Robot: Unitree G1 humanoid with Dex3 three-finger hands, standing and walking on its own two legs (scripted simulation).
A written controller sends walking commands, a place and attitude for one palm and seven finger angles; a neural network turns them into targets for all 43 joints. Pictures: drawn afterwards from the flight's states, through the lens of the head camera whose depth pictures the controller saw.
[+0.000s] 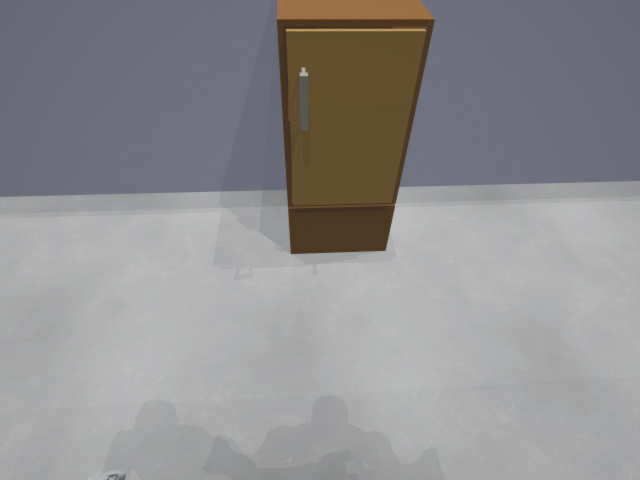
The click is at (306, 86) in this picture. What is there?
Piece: cupboard door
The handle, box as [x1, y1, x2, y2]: [300, 67, 308, 130]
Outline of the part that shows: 301,67 301,130 307,130 307,72 306,73 304,71 304,67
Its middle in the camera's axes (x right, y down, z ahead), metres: -0.05 -0.39 +1.09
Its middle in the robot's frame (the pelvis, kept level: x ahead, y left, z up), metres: +1.07 +0.11 -0.05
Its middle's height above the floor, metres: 0.72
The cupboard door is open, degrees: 0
